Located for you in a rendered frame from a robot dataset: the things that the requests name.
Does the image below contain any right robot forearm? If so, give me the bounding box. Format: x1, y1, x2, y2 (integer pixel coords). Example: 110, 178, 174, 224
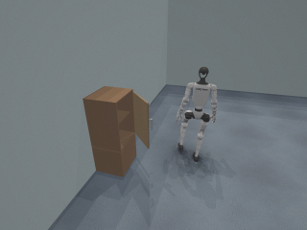
211, 101, 218, 116

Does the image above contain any robot left thigh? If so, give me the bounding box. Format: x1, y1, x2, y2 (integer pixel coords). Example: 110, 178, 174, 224
182, 110, 193, 128

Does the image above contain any robot left hand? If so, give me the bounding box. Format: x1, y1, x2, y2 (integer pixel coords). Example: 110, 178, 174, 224
177, 114, 183, 123

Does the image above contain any robot right hand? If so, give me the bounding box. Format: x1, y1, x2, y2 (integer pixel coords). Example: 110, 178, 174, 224
209, 115, 216, 124

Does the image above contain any robot right upper arm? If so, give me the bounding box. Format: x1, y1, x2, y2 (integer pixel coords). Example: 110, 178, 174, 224
210, 83, 217, 105

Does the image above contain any cupboard door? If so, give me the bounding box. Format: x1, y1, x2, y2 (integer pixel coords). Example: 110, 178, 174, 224
132, 91, 150, 149

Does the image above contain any left robot forearm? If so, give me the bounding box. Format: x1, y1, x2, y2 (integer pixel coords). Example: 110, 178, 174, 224
178, 98, 187, 115

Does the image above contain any robot left foot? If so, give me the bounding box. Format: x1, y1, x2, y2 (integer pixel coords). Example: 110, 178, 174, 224
177, 143, 183, 150

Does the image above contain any handle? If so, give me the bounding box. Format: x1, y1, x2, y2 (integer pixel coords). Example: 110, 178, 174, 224
149, 119, 153, 130

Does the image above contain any robot left upper arm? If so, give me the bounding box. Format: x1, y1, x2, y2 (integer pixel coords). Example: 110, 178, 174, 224
183, 82, 195, 103

